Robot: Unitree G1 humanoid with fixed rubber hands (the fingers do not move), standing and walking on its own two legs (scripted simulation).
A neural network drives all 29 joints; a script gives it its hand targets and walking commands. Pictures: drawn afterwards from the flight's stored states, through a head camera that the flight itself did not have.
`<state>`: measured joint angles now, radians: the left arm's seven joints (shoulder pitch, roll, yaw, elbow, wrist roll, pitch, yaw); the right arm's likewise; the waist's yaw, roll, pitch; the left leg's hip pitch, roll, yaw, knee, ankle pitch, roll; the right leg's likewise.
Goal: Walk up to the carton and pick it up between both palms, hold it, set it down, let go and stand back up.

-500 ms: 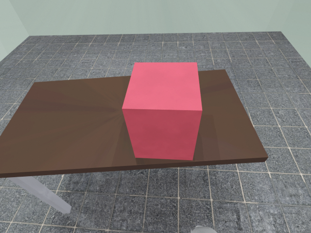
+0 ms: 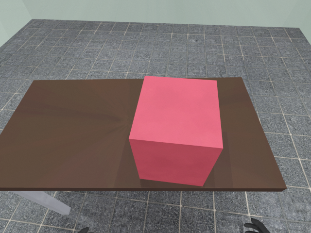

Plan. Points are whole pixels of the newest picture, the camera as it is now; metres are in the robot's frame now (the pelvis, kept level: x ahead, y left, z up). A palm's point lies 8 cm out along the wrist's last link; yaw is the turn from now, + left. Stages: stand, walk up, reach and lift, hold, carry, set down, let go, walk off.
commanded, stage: stand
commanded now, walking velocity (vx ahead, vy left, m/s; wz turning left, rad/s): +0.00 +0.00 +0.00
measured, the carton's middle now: (175, 133) +0.39 -0.02 +0.00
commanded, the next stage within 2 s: none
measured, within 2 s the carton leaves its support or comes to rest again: neither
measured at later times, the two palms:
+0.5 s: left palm out of the picture +0.08 +0.26 -0.11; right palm out of the picture +0.09 -0.24 -0.11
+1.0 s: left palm out of the picture +0.04 +0.26 -0.11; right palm out of the picture +0.04 -0.24 -0.11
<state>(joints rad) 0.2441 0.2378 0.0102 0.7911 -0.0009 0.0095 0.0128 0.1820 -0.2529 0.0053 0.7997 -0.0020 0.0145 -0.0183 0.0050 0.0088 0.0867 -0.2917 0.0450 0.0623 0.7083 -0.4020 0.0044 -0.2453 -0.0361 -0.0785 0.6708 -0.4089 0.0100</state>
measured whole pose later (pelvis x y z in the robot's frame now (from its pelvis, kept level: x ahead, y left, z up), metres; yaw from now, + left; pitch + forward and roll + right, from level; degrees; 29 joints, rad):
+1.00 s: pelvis -0.03 +0.01 +0.01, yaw -1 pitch -4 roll +0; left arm 0.28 0.23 0.00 0.84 0.01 0.01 0.00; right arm 0.26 -0.25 -0.01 0.82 0.00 0.02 0.01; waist 0.00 0.02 0.07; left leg -0.21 0.02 0.10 0.57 -0.30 0.03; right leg -0.19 -0.06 -0.04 0.57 -0.31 0.03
